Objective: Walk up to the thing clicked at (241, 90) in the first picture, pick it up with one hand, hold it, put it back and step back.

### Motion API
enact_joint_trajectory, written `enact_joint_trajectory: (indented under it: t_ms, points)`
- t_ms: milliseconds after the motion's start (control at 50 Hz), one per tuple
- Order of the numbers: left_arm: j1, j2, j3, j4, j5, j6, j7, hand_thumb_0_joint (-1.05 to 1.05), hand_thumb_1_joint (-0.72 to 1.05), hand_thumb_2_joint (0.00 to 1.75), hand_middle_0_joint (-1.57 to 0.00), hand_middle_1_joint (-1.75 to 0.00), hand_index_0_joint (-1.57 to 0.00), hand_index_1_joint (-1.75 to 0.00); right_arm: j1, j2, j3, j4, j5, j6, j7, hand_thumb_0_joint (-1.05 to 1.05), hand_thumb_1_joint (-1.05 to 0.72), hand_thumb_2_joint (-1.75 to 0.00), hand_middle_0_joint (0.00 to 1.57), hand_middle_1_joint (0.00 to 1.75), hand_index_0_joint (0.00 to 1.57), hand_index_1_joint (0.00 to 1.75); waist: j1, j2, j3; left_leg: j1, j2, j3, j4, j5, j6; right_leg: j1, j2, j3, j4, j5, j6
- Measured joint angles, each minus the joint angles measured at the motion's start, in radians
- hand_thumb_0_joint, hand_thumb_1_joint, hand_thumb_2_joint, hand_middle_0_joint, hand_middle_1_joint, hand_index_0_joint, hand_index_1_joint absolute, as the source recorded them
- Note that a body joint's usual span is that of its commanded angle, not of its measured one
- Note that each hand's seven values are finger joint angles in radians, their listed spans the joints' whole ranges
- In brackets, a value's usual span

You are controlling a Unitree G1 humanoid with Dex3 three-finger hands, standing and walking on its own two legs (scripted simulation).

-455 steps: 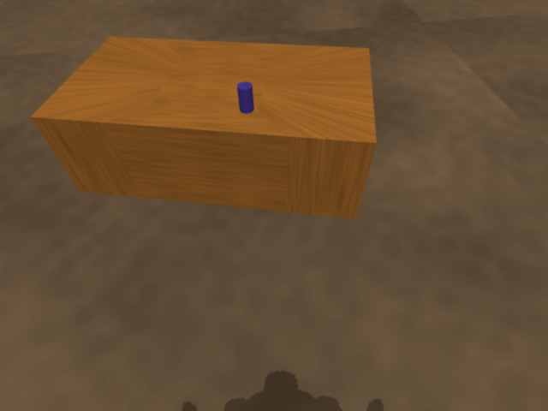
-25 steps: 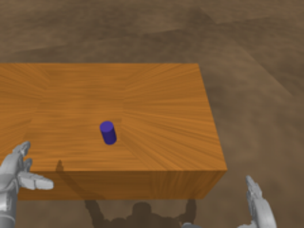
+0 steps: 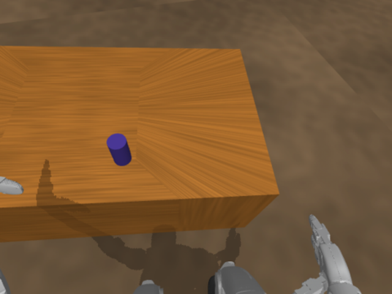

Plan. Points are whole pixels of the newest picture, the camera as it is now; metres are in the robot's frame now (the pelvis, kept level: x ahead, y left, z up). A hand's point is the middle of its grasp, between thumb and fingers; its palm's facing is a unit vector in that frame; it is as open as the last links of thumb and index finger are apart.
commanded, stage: go down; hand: left
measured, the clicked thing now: (119, 150) +0.55 +0.19 -0.22
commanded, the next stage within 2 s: approach in 0.72 s
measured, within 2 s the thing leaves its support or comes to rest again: neither
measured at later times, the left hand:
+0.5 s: hand out of the picture +0.42 +0.36 +0.04, palm faces +0.18 -0.98 -0.06, open 17.5 cm
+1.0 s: hand (2, 128) +0.45 +0.36 +0.05, palm faces +0.19 -0.98 -0.01, open 17.5 cm
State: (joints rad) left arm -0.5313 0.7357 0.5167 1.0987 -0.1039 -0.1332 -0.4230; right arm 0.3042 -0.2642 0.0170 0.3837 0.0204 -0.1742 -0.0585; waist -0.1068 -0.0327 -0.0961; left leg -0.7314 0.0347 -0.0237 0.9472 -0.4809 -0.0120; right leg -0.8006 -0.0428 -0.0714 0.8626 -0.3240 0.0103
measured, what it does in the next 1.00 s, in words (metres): stands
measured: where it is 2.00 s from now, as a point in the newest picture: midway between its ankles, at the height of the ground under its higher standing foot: outside the picture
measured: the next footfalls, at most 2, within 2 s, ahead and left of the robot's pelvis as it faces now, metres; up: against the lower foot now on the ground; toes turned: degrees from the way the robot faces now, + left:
none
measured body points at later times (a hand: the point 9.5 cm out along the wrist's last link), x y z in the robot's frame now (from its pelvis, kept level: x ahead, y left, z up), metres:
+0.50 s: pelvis +0.01 +0.01 -0.01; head +0.10 +0.05 +0.43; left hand +0.41 +0.41 +0.05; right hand +0.15 -0.25 -0.04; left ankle -0.02 +0.12 -0.69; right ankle +0.05 -0.13 -0.69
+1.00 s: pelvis +0.00 +0.01 -0.02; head +0.12 +0.05 +0.41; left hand +0.44 +0.41 +0.05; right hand +0.15 -0.26 -0.04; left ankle -0.02 +0.12 -0.69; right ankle +0.05 -0.13 -0.69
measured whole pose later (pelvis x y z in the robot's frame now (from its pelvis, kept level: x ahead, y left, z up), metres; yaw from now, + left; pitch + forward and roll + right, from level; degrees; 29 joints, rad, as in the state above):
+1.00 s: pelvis +0.00 +0.01 -0.02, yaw -1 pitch +21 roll -3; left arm -0.76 0.88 0.60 1.26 -0.13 -0.26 -0.48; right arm 0.32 -0.28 0.03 0.23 0.00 -0.16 -0.03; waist -0.18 -0.04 -0.12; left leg -0.92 0.05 -0.03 1.09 -0.53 0.00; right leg -0.98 -0.03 -0.08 0.97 -0.35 0.02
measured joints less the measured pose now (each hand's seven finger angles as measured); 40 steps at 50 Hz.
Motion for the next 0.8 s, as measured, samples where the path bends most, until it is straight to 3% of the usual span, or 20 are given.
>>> enact_joint_trajectory:
  t_ms: [160, 540, 800]
  points:
    - [-0.058, 0.036, 0.025, 0.037, -0.003, -0.025, -0.029, -0.01, -0.57, 0.06, -0.06, -0.05, -0.07, -0.05, 0.008, -0.001, 0.016, -0.04, -0.003, 0.014, 0.006, -0.01, 0.54, -0.05, 0.06, 0.05, 0.06, 0.05, -0.016, 0.003, -0.012, -0.053, 0.003, -0.003, 0.04, -0.018, 0.003, -0.048, 0.003, -0.001, 0.028, -0.01, 0.003]
    - [-0.094, 0.053, 0.057, 0.027, 0.0, -0.027, -0.028, -0.01, -0.55, 0.07, -0.06, -0.04, -0.06, -0.05, 0.03, -0.01, 0.002, -0.096, -0.006, 0.034, 0.021, -0.01, 0.53, -0.05, 0.06, 0.05, 0.06, 0.05, -0.028, 0.006, -0.032, -0.092, 0.008, 0.001, 0.081, -0.044, 0.012, -0.081, 0.008, 0.004, 0.049, -0.021, 0.013]
    - [-0.158, 0.101, 0.083, 0.071, 0.0, -0.049, -0.039, -0.01, -0.53, 0.08, -0.05, -0.04, -0.05, -0.05, 0.033, -0.015, 0.005, -0.134, -0.013, 0.03, 0.025, -0.01, 0.53, -0.05, 0.06, 0.05, 0.06, 0.05, -0.05, 0.0, -0.023, -0.125, 0.01, -0.004, 0.1, -0.044, 0.01, -0.112, 0.009, 0.001, 0.065, -0.02, 0.01]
